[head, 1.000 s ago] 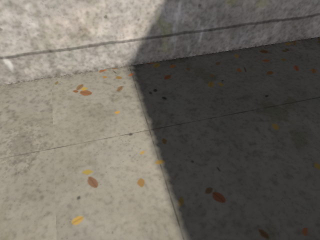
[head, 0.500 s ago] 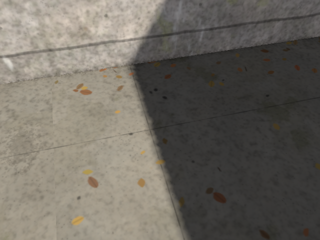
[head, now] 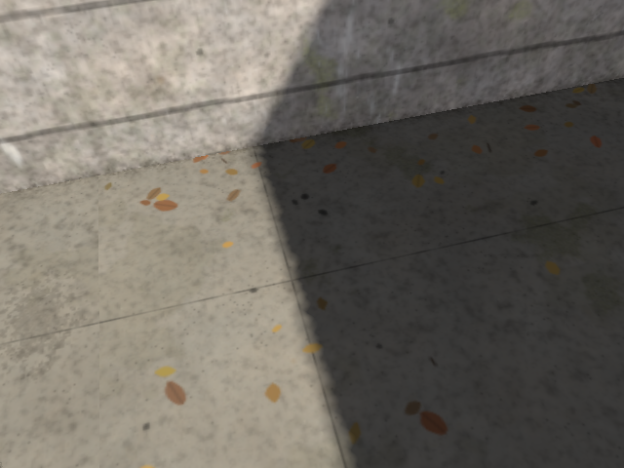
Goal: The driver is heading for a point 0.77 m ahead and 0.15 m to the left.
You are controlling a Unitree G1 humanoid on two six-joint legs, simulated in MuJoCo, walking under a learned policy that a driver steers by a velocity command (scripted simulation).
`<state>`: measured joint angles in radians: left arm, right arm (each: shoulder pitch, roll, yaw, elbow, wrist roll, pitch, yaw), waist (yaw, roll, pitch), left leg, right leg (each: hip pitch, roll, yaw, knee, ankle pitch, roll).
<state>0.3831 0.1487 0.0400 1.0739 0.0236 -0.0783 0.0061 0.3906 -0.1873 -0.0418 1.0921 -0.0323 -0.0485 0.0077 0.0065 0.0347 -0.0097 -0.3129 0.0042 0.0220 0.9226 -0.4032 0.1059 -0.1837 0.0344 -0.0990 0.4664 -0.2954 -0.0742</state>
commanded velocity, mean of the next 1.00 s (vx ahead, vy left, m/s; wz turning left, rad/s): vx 0.48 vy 0.00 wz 0.34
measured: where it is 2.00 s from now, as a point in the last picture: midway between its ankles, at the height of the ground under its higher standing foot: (301, 383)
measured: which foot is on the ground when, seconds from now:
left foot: up 0.00-0.36, down 0.38-0.94, up 0.96-1.00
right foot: down 0.00-0.36, up 0.38-0.92, down 0.94-1.00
